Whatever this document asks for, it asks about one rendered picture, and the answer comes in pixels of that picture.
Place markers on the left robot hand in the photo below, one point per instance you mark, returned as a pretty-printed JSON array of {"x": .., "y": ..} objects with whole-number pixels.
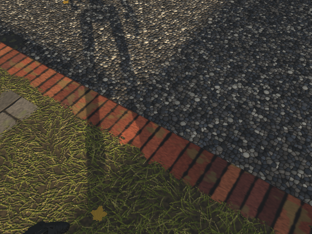
[{"x": 53, "y": 227}]

